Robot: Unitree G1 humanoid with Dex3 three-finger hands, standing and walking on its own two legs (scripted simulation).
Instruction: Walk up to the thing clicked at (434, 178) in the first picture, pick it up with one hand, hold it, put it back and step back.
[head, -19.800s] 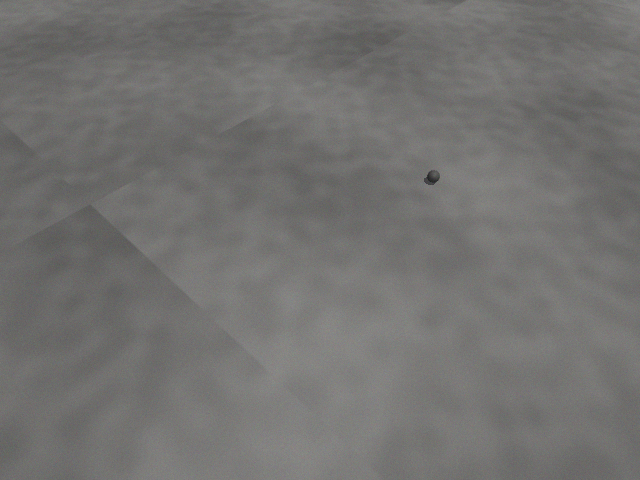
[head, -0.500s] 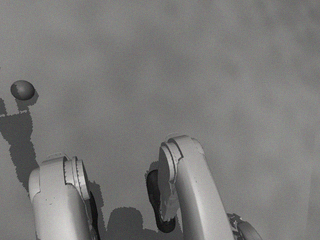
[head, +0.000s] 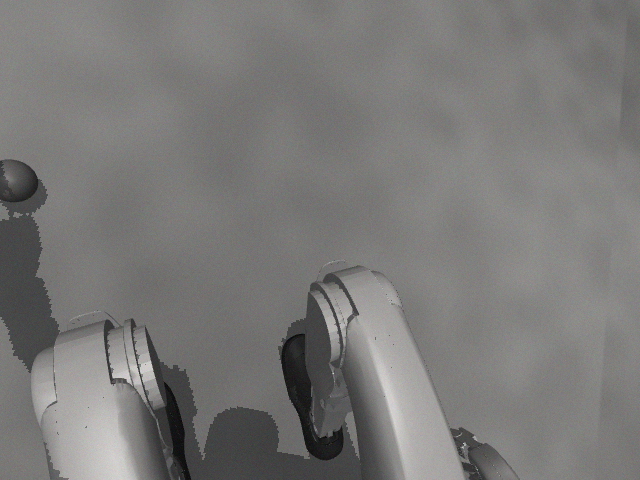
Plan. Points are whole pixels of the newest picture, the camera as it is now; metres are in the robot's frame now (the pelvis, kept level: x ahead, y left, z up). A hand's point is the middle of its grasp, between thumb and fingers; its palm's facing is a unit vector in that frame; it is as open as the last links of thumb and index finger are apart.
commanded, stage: rise first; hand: left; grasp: from above
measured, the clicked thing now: (12, 181) +0.51 +0.30 -0.29
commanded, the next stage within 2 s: approach in 0.74 s
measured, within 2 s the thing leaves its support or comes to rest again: neither
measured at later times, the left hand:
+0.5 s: hand out of the picture +0.46 +0.35 -0.18, palm faces -0.45 -0.09 -0.89, open 13.9 cm
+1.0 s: hand out of the picture +0.46 +0.34 -0.17, palm faces -0.47 -0.08 -0.88, open 13.7 cm
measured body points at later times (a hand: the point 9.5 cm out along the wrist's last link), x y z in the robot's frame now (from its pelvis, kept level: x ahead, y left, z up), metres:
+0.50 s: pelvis +0.00 +0.00 +0.00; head +0.26 +0.10 +0.36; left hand +0.48 +0.35 -0.13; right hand +0.05 -0.26 -0.09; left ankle +0.07 +0.13 -0.28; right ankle +0.10 -0.11 -0.28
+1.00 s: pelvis +0.00 +0.00 +0.00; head +0.25 +0.09 +0.36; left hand +0.48 +0.34 -0.12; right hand +0.04 -0.27 -0.09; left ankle +0.07 +0.13 -0.28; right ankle +0.10 -0.11 -0.28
